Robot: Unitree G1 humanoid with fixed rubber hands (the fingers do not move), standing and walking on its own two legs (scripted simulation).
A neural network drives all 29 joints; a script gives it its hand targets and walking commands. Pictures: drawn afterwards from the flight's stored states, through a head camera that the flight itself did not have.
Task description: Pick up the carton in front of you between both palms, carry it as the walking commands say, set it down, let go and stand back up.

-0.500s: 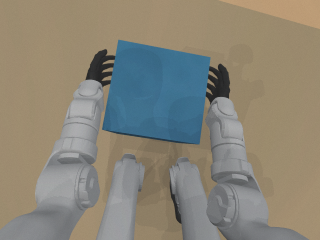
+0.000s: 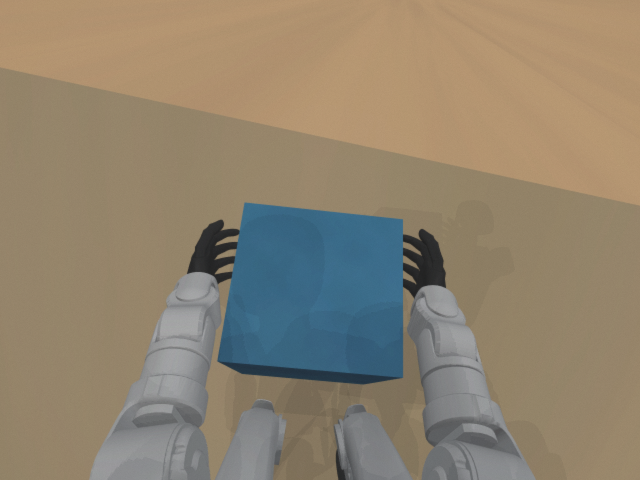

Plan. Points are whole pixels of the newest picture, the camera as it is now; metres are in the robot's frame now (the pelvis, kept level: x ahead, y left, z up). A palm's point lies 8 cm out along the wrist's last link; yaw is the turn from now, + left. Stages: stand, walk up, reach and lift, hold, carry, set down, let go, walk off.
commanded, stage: reach and lift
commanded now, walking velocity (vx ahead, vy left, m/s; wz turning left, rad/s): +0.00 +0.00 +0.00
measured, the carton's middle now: (312, 306) +0.37 +0.01 -0.12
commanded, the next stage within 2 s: hold in 1.62 s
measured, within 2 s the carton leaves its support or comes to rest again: neither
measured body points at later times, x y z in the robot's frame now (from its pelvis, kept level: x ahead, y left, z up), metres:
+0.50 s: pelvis +0.05 +0.00 +0.11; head +0.04 +0.00 +0.56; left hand +0.35 +0.15 +0.10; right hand +0.36 -0.15 +0.11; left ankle +0.06 +0.12 -0.62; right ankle +0.05 -0.13 -0.62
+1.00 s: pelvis +0.03 +0.00 +0.12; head +0.00 +0.00 +0.57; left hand +0.34 +0.15 +0.14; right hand +0.34 -0.15 +0.15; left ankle +0.06 +0.12 -0.62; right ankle +0.05 -0.13 -0.62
